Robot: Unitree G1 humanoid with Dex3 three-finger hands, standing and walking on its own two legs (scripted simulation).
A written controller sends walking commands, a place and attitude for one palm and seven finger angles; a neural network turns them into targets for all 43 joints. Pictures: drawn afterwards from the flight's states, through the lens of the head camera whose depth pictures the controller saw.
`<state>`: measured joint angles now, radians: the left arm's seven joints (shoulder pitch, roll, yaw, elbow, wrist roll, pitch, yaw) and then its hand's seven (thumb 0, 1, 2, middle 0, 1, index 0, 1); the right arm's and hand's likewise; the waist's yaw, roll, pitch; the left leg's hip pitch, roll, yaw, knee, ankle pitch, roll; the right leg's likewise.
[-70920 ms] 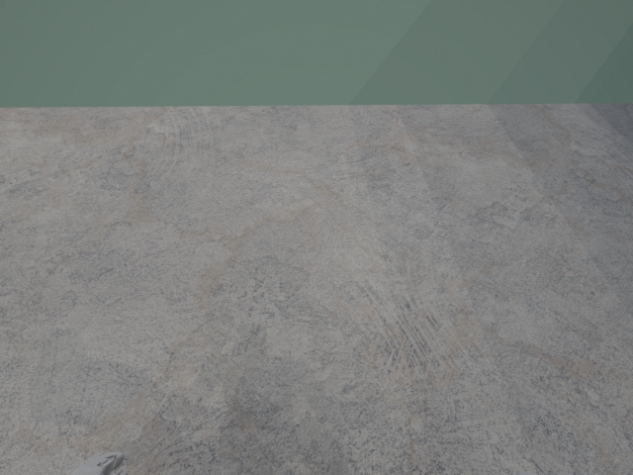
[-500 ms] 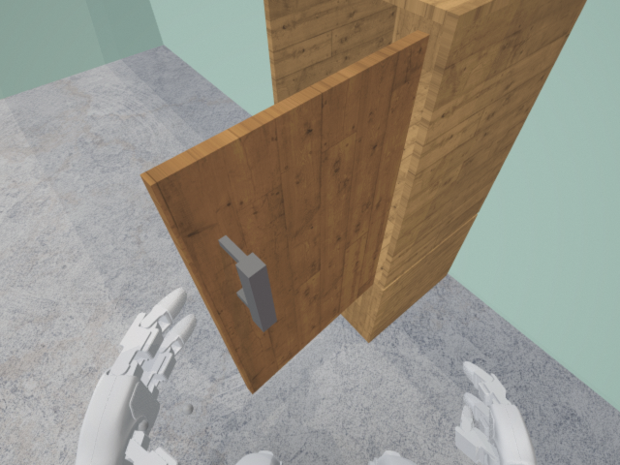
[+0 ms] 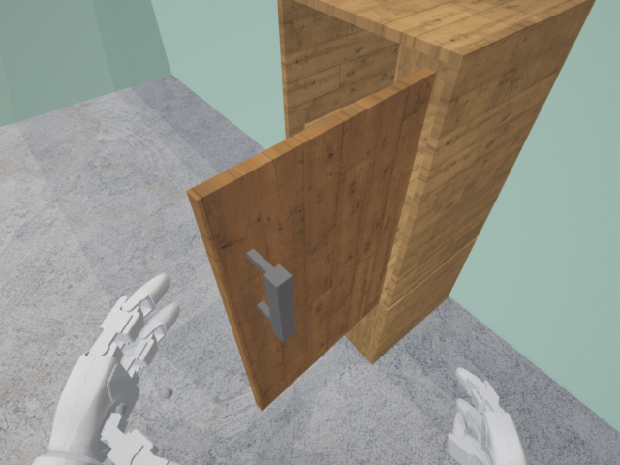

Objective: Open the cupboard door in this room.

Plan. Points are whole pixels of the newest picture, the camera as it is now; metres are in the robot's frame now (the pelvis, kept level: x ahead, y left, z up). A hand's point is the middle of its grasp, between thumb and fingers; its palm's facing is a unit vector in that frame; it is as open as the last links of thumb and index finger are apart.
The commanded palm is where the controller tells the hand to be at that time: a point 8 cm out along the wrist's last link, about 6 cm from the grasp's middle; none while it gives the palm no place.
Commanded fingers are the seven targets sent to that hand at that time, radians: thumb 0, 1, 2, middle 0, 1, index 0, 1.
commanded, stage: draw the hand back to the body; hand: left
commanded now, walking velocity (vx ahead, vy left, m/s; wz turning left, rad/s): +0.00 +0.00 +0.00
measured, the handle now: (270, 295) +0.30 +0.08 +0.08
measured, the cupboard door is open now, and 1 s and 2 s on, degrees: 94 94 94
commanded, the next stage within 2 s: step back with the hand held close in 1.20 s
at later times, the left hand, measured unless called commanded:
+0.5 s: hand (81, 337) +0.19 +0.23 +0.16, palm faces +0.31 -0.87 -0.38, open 13.0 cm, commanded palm +0.15 +0.28 +0.19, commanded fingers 0.00 0.38 0.68 -0.18 -0.30 -0.18 -0.30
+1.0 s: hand (42, 283) +0.22 +0.26 +0.21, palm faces +0.45 -0.80 -0.40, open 7.7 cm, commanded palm +0.17 +0.29 +0.22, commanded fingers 0.00 0.90 0.90 -0.20 -0.30 -0.20 -0.30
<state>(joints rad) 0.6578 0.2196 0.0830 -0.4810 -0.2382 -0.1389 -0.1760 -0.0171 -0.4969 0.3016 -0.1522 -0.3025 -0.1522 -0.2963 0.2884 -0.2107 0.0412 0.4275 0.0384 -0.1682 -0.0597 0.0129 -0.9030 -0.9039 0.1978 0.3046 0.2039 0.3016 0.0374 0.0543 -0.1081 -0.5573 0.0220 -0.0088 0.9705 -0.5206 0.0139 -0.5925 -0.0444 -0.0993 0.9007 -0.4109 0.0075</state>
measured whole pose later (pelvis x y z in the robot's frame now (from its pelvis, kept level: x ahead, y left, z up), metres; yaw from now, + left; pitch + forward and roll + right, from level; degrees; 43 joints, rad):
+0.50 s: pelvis +0.02 +0.01 +0.04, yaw -1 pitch -2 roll -1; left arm 0.59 0.31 0.18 -0.48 -0.02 -0.06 0.12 -0.01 0.05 0.53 -0.18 -0.30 -0.18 -0.30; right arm 0.25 -0.21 0.05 0.57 -0.01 -0.18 -0.09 0.01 -0.90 -0.90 0.20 0.30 0.20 0.30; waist 0.07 0.05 0.00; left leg -0.18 0.00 0.03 0.59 -0.37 0.03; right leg -0.23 -0.04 -0.07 0.53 -0.26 0.03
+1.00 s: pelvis +0.02 +0.00 +0.06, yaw -2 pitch -4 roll -1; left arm 0.45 0.32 0.34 -0.40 -0.04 -0.07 0.11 0.01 0.83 0.87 -0.21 -0.30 -0.21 -0.30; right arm 0.18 -0.22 0.02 0.63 -0.01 -0.12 -0.07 0.01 -0.90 -0.90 0.20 0.30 0.20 0.30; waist 0.08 0.06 0.04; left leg -0.04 0.01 0.04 0.41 -0.30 0.01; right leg -0.10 -0.02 -0.07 0.38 -0.20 0.01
